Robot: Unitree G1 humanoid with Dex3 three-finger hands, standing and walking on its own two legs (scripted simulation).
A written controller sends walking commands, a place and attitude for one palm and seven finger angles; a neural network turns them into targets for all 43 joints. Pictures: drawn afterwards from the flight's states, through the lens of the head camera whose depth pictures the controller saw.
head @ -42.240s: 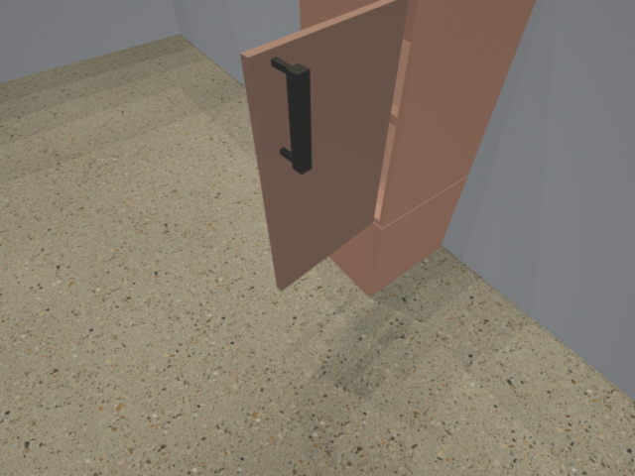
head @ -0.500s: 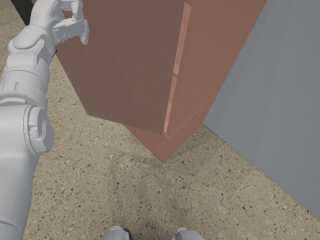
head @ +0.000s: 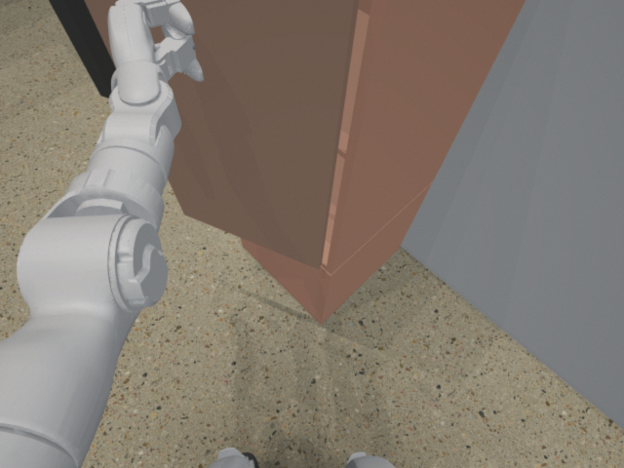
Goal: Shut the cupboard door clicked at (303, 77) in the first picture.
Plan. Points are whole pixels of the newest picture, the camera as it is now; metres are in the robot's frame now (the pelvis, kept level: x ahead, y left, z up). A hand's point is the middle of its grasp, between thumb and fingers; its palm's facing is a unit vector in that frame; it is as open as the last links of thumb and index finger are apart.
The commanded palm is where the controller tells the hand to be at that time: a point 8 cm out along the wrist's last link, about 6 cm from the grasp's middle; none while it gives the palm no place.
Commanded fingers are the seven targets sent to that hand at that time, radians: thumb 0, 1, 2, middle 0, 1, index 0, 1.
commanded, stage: pull the fist back off the door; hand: left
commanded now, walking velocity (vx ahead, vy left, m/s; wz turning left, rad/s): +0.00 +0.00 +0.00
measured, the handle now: (95, 22) +0.64 +0.17 +0.18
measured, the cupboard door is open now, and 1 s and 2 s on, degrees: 22 22 22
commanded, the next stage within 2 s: draw the hand back to the body in 0.58 s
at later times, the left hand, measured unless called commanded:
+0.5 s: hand (186, 100) +0.48 +0.07 +0.19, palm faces +0.08 -1.00 -0.01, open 3.1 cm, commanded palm +0.45 +0.11 +0.19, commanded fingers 0.00 0.90 0.90 -1.30 -1.50 -1.30 -1.50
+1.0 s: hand (131, 153) +0.42 +0.12 +0.18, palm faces +0.11 -0.99 +0.00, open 3.1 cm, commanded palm +0.37 +0.16 +0.19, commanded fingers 0.00 0.90 0.90 -1.30 -1.50 -1.30 -1.50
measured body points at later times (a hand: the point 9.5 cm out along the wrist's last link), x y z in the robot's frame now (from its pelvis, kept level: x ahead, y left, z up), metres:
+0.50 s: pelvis +0.01 -0.01 +0.02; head +0.04 -0.04 +0.47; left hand +0.47 +0.12 +0.19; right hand +0.08 -0.28 -0.11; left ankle +0.04 +0.13 -0.71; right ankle -0.05 -0.12 -0.71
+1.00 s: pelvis +0.01 -0.01 +0.03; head +0.00 -0.04 +0.47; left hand +0.41 +0.17 +0.19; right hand +0.07 -0.26 -0.11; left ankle +0.04 +0.13 -0.71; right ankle -0.05 -0.12 -0.71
